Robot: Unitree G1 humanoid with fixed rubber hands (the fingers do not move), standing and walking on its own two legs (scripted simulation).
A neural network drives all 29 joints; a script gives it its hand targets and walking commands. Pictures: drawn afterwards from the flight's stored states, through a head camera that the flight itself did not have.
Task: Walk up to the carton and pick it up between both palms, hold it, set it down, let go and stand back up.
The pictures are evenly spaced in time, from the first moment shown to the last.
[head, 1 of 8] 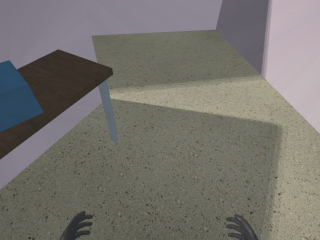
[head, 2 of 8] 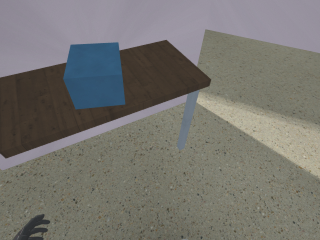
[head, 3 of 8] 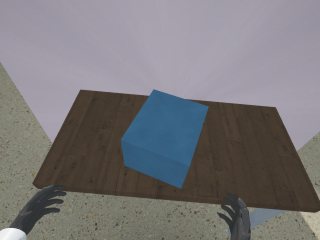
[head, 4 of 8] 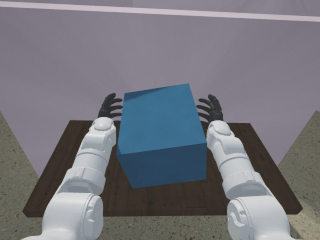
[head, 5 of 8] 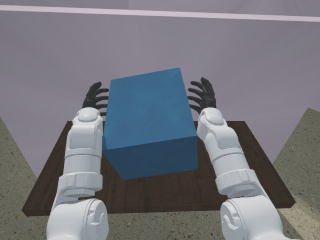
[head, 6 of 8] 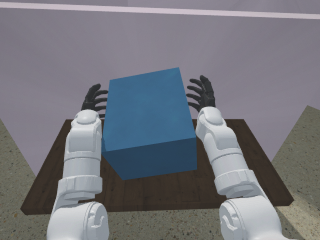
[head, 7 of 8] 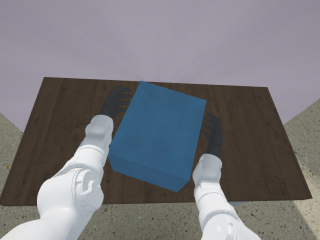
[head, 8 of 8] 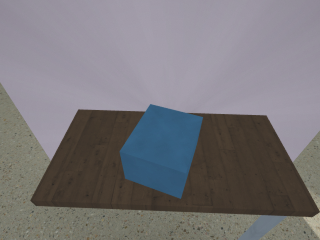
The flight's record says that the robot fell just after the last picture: no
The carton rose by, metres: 0.21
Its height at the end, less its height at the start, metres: +0.00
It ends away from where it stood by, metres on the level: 0.02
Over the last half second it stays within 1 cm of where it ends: yes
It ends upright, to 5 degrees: yes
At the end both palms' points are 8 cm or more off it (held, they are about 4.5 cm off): yes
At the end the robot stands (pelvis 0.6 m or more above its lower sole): yes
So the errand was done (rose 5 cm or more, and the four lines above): yes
